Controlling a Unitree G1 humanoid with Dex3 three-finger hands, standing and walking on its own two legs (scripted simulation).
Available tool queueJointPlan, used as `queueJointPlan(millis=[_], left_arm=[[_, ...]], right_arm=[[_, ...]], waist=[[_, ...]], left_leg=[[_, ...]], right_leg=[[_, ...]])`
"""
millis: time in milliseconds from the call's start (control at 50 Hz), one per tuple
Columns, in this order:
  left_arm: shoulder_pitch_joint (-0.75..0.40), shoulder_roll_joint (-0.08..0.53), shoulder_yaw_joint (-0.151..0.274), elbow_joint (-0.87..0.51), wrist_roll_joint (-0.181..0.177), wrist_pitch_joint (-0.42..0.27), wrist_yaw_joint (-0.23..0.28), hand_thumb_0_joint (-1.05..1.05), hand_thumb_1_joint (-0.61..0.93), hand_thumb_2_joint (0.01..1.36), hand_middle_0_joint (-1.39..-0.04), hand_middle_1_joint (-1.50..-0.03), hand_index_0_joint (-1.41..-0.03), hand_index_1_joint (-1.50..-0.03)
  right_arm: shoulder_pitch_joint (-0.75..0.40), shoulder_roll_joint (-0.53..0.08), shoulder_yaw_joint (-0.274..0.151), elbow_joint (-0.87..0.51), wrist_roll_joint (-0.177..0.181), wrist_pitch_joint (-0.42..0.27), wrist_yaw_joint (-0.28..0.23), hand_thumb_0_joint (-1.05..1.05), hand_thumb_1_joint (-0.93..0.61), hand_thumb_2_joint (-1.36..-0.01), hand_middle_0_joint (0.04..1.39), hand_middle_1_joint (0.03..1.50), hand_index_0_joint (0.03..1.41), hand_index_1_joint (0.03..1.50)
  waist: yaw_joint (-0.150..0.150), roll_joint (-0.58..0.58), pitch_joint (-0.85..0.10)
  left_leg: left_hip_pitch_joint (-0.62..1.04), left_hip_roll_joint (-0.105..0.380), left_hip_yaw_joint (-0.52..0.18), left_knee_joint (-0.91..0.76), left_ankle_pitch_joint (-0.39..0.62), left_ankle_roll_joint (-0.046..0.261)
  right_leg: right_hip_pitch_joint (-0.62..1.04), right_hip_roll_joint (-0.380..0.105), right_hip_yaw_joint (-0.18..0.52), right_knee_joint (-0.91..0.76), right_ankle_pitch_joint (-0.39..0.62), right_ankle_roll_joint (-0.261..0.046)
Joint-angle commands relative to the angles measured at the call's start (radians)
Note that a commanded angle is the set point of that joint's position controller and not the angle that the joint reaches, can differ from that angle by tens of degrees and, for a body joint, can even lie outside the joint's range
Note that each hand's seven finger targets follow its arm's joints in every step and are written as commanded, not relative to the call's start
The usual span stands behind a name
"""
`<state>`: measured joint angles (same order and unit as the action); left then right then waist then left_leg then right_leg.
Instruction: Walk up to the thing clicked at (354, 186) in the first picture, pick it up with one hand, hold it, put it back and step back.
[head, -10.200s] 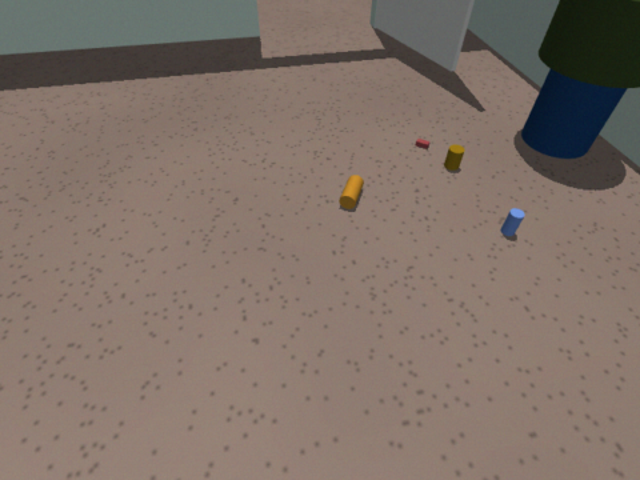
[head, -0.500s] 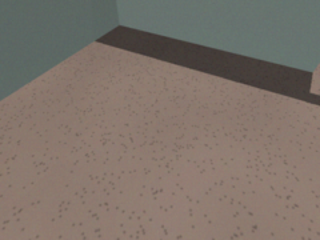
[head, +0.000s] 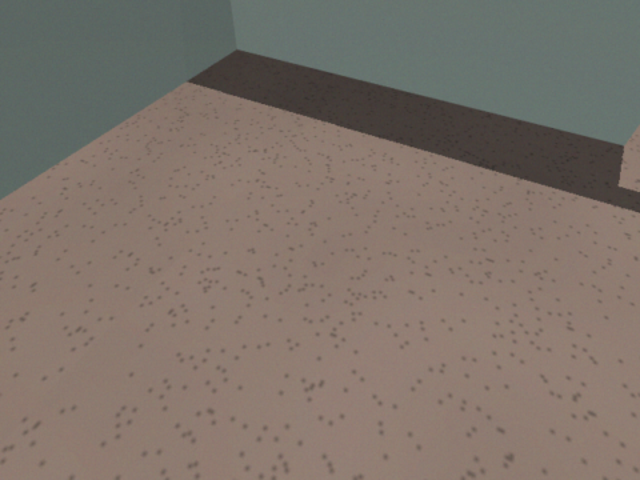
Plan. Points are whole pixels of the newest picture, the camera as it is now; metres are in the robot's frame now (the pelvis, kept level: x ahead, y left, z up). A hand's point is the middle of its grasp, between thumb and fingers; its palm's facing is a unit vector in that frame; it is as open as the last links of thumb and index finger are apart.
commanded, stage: stand
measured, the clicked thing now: out of the picture +0.03 -1.02 -0.74
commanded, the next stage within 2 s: walk up in 1.40 s
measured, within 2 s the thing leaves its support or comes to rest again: neither
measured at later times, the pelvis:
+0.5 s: pelvis +0.00 +0.00 +0.00, yaw +0 degrees
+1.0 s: pelvis +0.00 +0.00 +0.00, yaw +0 degrees
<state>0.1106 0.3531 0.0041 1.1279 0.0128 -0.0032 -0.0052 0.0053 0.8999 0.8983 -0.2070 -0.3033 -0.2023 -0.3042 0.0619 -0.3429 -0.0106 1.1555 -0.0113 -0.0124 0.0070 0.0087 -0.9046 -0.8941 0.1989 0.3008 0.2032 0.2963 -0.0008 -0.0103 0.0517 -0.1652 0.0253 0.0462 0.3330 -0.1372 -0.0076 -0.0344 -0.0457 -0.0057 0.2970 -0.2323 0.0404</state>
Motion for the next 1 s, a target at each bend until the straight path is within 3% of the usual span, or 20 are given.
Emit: queueJointPlan(millis=[0,220,660,740,840,980], left_arm=[[-0.033,0.208,0.042,-0.055,0.001,-0.024,0.015,0.000,0.900,0.900,-0.200,-0.300,-0.200,-0.300],[-0.016,0.210,0.041,-0.057,0.000,-0.022,0.013,0.000,0.900,0.900,-0.200,-0.300,-0.200,-0.300],[-0.002,0.211,0.041,-0.064,-0.001,-0.021,0.015,0.000,0.900,0.900,-0.200,-0.300,-0.200,-0.300],[0.000,0.211,0.041,-0.067,0.002,-0.021,0.013,0.000,0.900,0.900,-0.200,-0.300,-0.200,-0.300],[-0.006,0.216,0.042,-0.064,0.003,-0.019,0.013,0.000,0.900,0.900,-0.200,-0.300,-0.200,-0.300],[-0.003,0.219,0.043,-0.071,-0.001,-0.023,0.014,0.000,0.900,0.900,-0.200,-0.300,-0.200,-0.300]], right_arm=[[-0.047,-0.218,-0.036,-0.067,0.006,-0.018,-0.011,0.000,-0.900,-0.900,0.200,0.300,0.200,0.300],[-0.038,-0.217,-0.035,-0.068,0.005,-0.017,-0.010,0.000,-0.900,-0.900,0.200,0.300,0.200,0.300],[-0.032,-0.221,-0.036,-0.078,0.005,-0.018,-0.011,0.000,-0.900,-0.900,0.200,0.300,0.200,0.300],[-0.024,-0.223,-0.035,-0.079,0.004,-0.018,-0.012,0.000,-0.900,-0.900,0.200,0.300,0.200,0.300],[-0.017,-0.218,-0.036,-0.076,0.005,-0.013,-0.010,0.000,-0.900,-0.900,0.200,0.300,0.200,0.300],[-0.008,-0.216,-0.034,-0.075,0.004,-0.020,-0.011,0.000,-0.900,-0.900,0.200,0.300,0.200,0.300]], waist=[[-0.004,0.015,-0.105],[-0.003,0.010,-0.082],[0.001,0.006,-0.081],[-0.002,0.018,-0.069],[-0.006,0.005,-0.038],[-0.003,0.011,-0.081]], left_leg=[[0.114,0.123,-0.101,-0.017,0.213,0.024],[0.109,0.117,-0.103,-0.031,0.138,0.022],[0.117,0.123,-0.105,-0.021,0.189,0.027],[0.101,0.112,-0.102,-0.027,0.151,0.024],[0.073,0.110,-0.115,-0.049,0.040,0.023],[0.100,0.118,-0.107,-0.020,0.188,0.026]], right_leg=[[-0.060,-0.106,0.055,-0.053,0.189,-0.044],[-0.079,-0.104,0.058,-0.065,0.135,-0.049],[-0.079,-0.100,0.053,-0.053,0.155,-0.046],[-0.081,-0.101,0.055,-0.063,0.149,-0.047],[-0.101,-0.098,0.057,-0.073,0.060,-0.049],[-0.062,-0.106,0.060,-0.053,0.166,-0.049]])
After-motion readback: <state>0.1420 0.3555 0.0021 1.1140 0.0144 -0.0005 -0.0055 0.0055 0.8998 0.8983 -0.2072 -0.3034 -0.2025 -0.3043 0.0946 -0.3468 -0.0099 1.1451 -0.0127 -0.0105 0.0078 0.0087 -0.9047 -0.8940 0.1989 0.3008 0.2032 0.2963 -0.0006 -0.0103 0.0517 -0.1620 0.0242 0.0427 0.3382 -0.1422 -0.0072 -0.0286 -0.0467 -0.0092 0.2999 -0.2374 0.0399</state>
